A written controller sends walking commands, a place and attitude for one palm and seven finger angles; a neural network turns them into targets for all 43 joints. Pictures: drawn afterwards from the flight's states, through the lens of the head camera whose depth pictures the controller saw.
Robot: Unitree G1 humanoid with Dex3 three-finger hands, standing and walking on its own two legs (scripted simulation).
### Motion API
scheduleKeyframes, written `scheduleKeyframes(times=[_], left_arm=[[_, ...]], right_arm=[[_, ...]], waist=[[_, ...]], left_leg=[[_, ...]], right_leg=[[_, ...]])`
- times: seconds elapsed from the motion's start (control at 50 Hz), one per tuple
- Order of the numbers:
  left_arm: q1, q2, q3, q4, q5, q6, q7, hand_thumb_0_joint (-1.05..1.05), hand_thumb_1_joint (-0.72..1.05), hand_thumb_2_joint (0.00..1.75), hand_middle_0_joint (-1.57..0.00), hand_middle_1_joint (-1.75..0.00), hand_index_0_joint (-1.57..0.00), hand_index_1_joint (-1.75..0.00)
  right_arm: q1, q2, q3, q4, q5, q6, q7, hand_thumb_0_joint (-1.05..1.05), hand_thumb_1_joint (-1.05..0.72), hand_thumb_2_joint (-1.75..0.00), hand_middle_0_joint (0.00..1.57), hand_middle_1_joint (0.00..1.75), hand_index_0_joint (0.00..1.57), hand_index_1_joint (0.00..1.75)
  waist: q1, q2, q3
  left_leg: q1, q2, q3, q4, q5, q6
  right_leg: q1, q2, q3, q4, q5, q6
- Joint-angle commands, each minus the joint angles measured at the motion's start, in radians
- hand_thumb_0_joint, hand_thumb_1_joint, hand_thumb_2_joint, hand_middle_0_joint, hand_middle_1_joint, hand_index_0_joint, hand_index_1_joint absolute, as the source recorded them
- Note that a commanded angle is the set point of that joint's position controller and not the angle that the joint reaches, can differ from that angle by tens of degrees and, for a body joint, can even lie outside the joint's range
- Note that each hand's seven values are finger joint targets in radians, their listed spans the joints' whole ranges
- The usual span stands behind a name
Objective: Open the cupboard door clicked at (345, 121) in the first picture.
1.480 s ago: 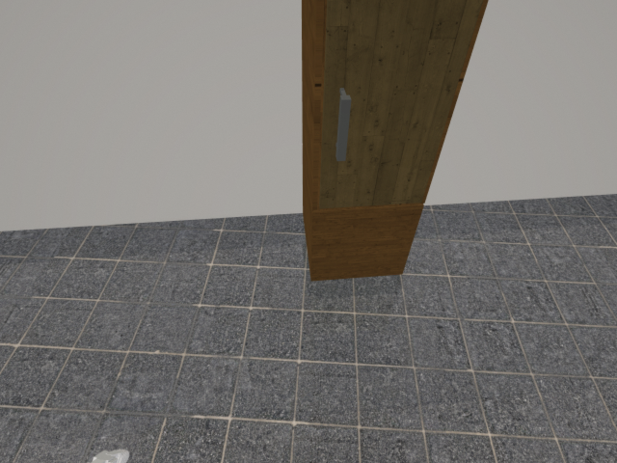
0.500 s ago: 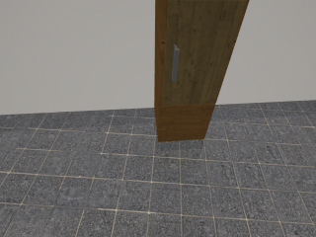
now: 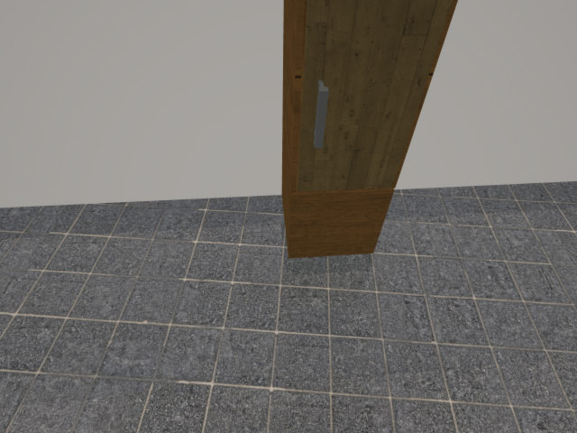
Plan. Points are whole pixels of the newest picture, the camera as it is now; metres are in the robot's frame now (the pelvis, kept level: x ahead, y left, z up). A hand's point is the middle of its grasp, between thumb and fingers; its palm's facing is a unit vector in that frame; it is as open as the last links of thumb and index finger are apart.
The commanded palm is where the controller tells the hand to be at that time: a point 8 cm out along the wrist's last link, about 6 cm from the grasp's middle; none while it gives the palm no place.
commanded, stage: walk to a spot facing it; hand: left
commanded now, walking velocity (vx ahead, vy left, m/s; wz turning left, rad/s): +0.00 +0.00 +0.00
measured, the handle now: (319, 114) +0.91 -0.03 -0.04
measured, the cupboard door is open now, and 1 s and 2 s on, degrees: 0 0 0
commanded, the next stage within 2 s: none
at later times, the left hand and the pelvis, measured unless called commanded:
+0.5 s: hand out of the picture +0.05 +0.17 -0.18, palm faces -0.17 -0.95 -0.27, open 7.4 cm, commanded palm none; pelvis -0.02 -0.03 -0.03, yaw -12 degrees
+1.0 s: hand out of the picture +0.08 +0.18 -0.17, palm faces -0.35 -0.91 -0.23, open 7.4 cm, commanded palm none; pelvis -0.05 +0.01 -0.01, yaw -27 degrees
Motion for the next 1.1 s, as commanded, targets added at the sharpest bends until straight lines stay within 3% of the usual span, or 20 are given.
scheduleKeyframes(times=[0.0,0.14,0.22,0.28,0.32,0.38,0.42,0.44,0.46,0.48,0.6,0.72,0.88,0.94,0.98,1.0,1.02,1.04,1.06,1.08], left_arm=[[-0.032,0.205,0.042,-0.066,0.002,-0.027,0.014,0.0,0.9,0.9,-0.2,-0.3,-0.2,-0.3],[0.012,0.104,0.034,-0.075,0.002,0.011,0.017,0.0,0.9,0.9,-0.2,-0.3,-0.2,-0.3],[0.033,0.107,0.053,-0.122,0.006,0.032,0.011,0.0,0.9,0.9,-0.2,-0.3,-0.2,-0.3],[0.043,0.085,0.062,-0.157,0.008,0.041,0.001,0.0,0.9,0.9,-0.2,-0.3,-0.2,-0.3],[0.057,0.058,0.068,-0.175,0.008,0.049,-0.003,0.0,0.9,0.9,-0.2,-0.3,-0.2,-0.3],[0.09,0.025,0.08,-0.193,0.007,0.053,-0.009,0.0,0.9,0.9,-0.2,-0.3,-0.2,-0.3],[0.179,0.017,0.088,-0.176,0.013,0.044,-0.014,0.0,0.9,0.9,-0.2,-0.3,-0.2,-0.3],[0.229,0.061,0.1,-0.166,0.019,0.03,-0.01,0.0,0.9,0.9,-0.2,-0.3,-0.2,-0.3],[0.228,0.173,0.118,-0.176,0.029,0.014,0.008,0.0,0.9,0.9,-0.2,-0.3,-0.2,-0.3],[0.247,0.165,0.118,-0.184,0.011,0.021,0.02,0.0,0.9,0.9,-0.2,-0.3,-0.2,-0.3],[0.127,0.062,0.109,-0.224,0.003,0.009,0.018,0.0,0.9,0.9,-0.2,-0.3,-0.2,-0.3],[0.161,0.06,0.119,-0.223,0.006,0.014,0.015,0.0,0.9,0.9,-0.2,-0.3,-0.2,-0.3],[0.156,0.08,0.125,-0.23,0.017,0.029,0.008,0.0,0.9,0.9,-0.2,-0.3,-0.2,-0.3],[0.109,0.099,0.13,-0.244,0.021,0.04,0.008,0.0,0.9,0.9,-0.2,-0.3,-0.2,-0.3],[0.049,0.097,0.132,-0.258,0.017,0.047,0.008,0.0,0.9,0.9,-0.2,-0.3,-0.2,-0.3],[0.035,0.074,0.127,-0.271,0.013,0.048,0.006,0.0,0.9,0.9,-0.2,-0.3,-0.2,-0.3],[0.046,0.017,0.118,-0.285,0.004,0.052,-0.004,0.0,0.9,0.9,-0.2,-0.3,-0.2,-0.3],[0.051,0.006,0.125,-0.288,0.007,0.05,-0.009,0.0,0.9,0.9,-0.2,-0.3,-0.2,-0.3],[0.056,0.053,0.143,-0.28,0.019,0.053,-0.015,0.0,0.9,0.9,-0.2,-0.3,-0.2,-0.3],[0.094,0.064,0.152,-0.239,0.031,0.065,-0.018,0.0,0.9,0.9,-0.2,-0.3,-0.2,-0.3]], right_arm=[[-0.048,-0.201,-0.035,-0.06,0.001,-0.018,-0.017,0.0,-0.9,-0.9,0.2,0.3,0.2,0.3],[0.023,-0.088,-0.026,-0.061,-0.003,0.003,-0.027,0.0,-0.9,-0.9,0.2,0.3,0.2,0.3],[0.041,-0.107,-0.051,-0.109,-0.005,0.019,-0.036,0.0,-0.9,-0.9,0.2,0.3,0.2,0.3],[0.03,-0.127,-0.071,-0.146,-0.007,0.024,-0.038,0.0,-0.9,-0.9,0.2,0.3,0.2,0.3],[0.024,-0.134,-0.082,-0.163,-0.007,0.019,-0.038,0.0,-0.9,-0.9,0.2,0.3,0.2,0.3],[-0.012,-0.115,-0.09,-0.191,-0.013,0.015,-0.039,0.0,-0.9,-0.9,0.2,0.3,0.2,0.3],[-0.043,-0.11,-0.095,-0.204,-0.014,0.022,-0.036,0.0,-0.9,-0.9,0.2,0.3,0.2,0.3],[-0.031,-0.076,-0.092,-0.21,-0.008,0.032,-0.033,0.0,-0.9,-0.9,0.2,0.3,0.2,0.3],[0.004,0.016,-0.074,-0.244,-0.004,0.035,-0.027,0.0,-0.9,-0.9,0.2,0.3,0.2,0.3],[-0.029,-0.014,-0.079,-0.255,-0.004,0.042,-0.033,0.0,-0.9,-0.9,0.2,0.3,0.2,0.3],[0.018,0.001,-0.089,-0.206,-0.011,0.047,-0.024,0.0,-0.9,-0.9,0.2,0.3,0.2,0.3],[0.002,0.007,-0.089,-0.225,-0.014,0.051,-0.032,0.0,-0.9,-0.9,0.2,0.3,0.2,0.3],[-0.016,0.001,-0.082,-0.257,-0.003,0.038,-0.037,0.0,-0.9,-0.9,0.2,0.3,0.2,0.3],[0.057,0.005,-0.083,-0.25,0.007,0.031,-0.04,0.0,-0.9,-0.9,0.2,0.3,0.2,0.3],[0.174,-0.004,-0.086,-0.221,0.011,0.022,-0.045,0.0,-0.9,-0.9,0.2,0.3,0.2,0.3],[0.219,-0.026,-0.091,-0.211,0.012,0.014,-0.051,0.0,-0.9,-0.9,0.2,0.3,0.2,0.3],[0.217,-0.101,-0.105,-0.219,-0.001,0.008,-0.057,0.0,-0.9,-0.9,0.2,0.3,0.2,0.3],[0.133,-0.153,-0.11,-0.257,-0.006,0.011,-0.058,0.0,-0.9,-0.9,0.2,0.3,0.2,0.3],[0.036,-0.133,-0.097,-0.293,-0.006,0.014,-0.058,0.0,-0.9,-0.9,0.2,0.3,0.2,0.3],[-0.035,-0.055,-0.078,-0.296,-0.01,0.01,-0.057,0.0,-0.9,-0.9,0.2,0.3,0.2,0.3]], waist=[[0.005,0.004,-0.043],[-0.003,-0.002,-0.026],[-0.007,0.017,-0.038],[-0.002,0.091,-0.025],[0.004,0.185,-0.025],[0.027,0.205,-0.029],[0.073,0.128,-0.042],[0.093,-0.052,-0.049],[0.068,-0.383,-0.023],[0.084,-0.276,-0.029],[0.018,-0.082,-0.045],[0.035,-0.087,-0.069],[0.056,-0.127,-0.071],[0.029,-0.156,-0.09],[-0.027,-0.157,-0.114],[-0.049,-0.109,-0.12],[-0.054,0.131,-0.093],[-0.024,0.284,-0.037],[0.012,0.181,0.019],[0.053,0.164,0.041]], left_leg=[[0.014,0.11,-0.093,-0.051,0.132,0.032],[0.022,0.122,-0.023,0.021,0.138,0.012],[0.024,0.154,-0.012,0.061,0.111,0.025],[-0.001,0.224,-0.052,0.026,0.059,0.063],[-0.017,0.324,-0.096,-0.017,0.153,0.135],[-0.054,0.372,-0.044,0.034,0.288,0.17],[-0.125,0.304,0.059,0.197,0.206,0.094],[-0.2,0.204,0.134,0.416,0.028,0.015],[-0.456,0.034,0.154,0.678,-0.386,-0.052],[-0.421,0.043,0.01,0.765,-0.395,-0.036],[-0.408,0.069,-0.019,0.793,-0.127,-0.052],[-0.434,0.052,-0.034,0.736,-0.125,-0.066],[-0.3,0.009,-0.029,0.462,-0.222,-0.04],[-0.167,-0.023,-0.021,0.292,-0.237,-0.012],[0.02,-0.041,-0.004,0.086,-0.133,0.012],[0.167,0.014,-0.041,-0.017,-0.107,0.034],[0.247,0.223,-0.27,-0.159,-0.27,0.09],[0.098,0.447,-0.434,-0.207,-0.272,0.136],[-0.1,0.462,-0.393,-0.208,-0.219,0.165],[-0.177,0.353,-0.269,-0.187,-0.154,0.121]], right_leg=[[0.005,-0.115,0.1,-0.064,0.125,-0.03],[-0.066,-0.103,0.132,0.006,0.221,-0.022],[-0.144,-0.073,0.146,0.101,0.229,-0.025],[-0.213,-0.018,0.108,0.229,0.133,-0.011],[-0.251,0.013,0.036,0.428,-0.152,0.007],[-0.218,-0.04,0.025,0.478,-0.301,0.006],[-0.084,-0.029,-0.016,0.288,-0.112,0.005],[-0.019,-0.09,0.098,0.081,0.087,-0.014],[0.032,-0.331,0.519,-0.059,0.356,-0.094],[-0.029,-0.357,0.527,-0.081,0.387,-0.158],[-0.049,-0.183,0.365,-0.063,0.153,-0.129],[0.004,-0.16,0.417,-0.084,0.049,-0.111],[-0.052,-0.139,0.529,-0.101,0.001,-0.164],[-0.113,-0.122,0.549,-0.106,-0.005,-0.147],[-0.205,-0.072,0.514,-0.096,-0.051,-0.084],[-0.327,-0.004,0.446,-0.025,-0.127,-0.032],[-0.522,0.11,0.301,0.173,-0.256,0.013],[-0.563,0.136,0.132,0.499,-0.316,0.046],[-0.493,0.061,0.134,0.668,-0.271,0.062],[-0.434,0.06,0.132,0.771,-0.182,0.071]])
